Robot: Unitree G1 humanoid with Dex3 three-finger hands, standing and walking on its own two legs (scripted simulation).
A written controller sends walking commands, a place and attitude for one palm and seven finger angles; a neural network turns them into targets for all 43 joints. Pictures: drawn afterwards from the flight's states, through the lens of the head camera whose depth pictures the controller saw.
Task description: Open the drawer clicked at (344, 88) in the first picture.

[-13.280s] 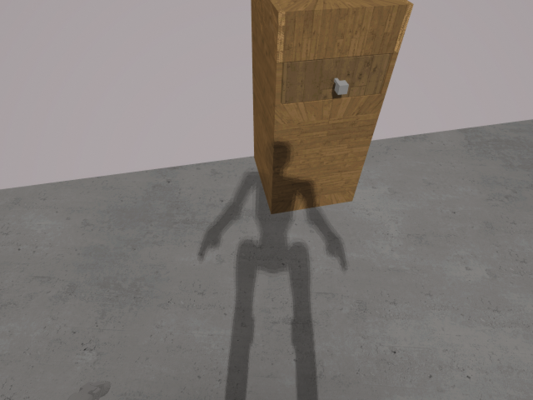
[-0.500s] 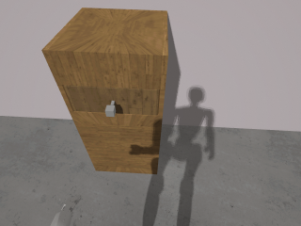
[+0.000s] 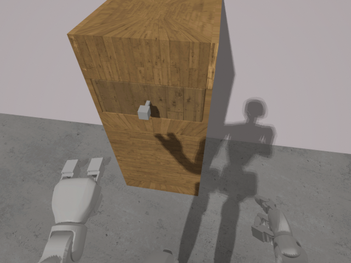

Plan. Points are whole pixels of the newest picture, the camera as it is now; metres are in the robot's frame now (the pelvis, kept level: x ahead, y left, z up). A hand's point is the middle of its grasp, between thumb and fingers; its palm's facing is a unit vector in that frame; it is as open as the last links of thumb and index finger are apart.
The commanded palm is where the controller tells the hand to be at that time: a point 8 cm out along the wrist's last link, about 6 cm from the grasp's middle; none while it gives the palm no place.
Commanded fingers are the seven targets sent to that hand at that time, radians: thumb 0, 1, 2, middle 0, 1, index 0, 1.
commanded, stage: raise the hand with hooked fingers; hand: left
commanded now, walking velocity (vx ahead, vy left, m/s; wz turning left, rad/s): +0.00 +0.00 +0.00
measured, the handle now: (145, 109) +0.59 +0.20 -0.02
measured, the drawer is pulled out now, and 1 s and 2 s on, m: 0.00 0.00 0.00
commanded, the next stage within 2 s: move the hooked fingers above the handle in 1.26 s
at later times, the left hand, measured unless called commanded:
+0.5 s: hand (103, 144) +0.34 +0.23 +0.09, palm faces +0.10 -0.11 -0.99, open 12.8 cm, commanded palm +0.31 +0.23 +0.14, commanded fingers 0.00 -0.45 0.32 -0.30 -1.17 -0.30 -1.17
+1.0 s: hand (109, 116) +0.39 +0.22 +0.13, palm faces -0.02 -0.10 -0.99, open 13.9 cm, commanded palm +0.36 +0.22 +0.19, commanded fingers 0.00 -0.50 0.30 -0.30 -1.20 -0.30 -1.20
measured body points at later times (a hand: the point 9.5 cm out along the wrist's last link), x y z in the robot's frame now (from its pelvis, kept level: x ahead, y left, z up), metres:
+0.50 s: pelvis +0.08 +0.00 +0.04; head +0.12 -0.03 +0.49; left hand +0.33 +0.23 +0.14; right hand +0.27 -0.24 -0.07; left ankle +0.07 +0.07 -0.68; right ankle +0.03 -0.10 -0.68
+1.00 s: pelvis +0.07 -0.01 +0.05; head +0.10 -0.04 +0.50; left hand +0.39 +0.22 +0.18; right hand +0.26 -0.23 -0.06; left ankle +0.07 +0.07 -0.68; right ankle +0.03 -0.10 -0.68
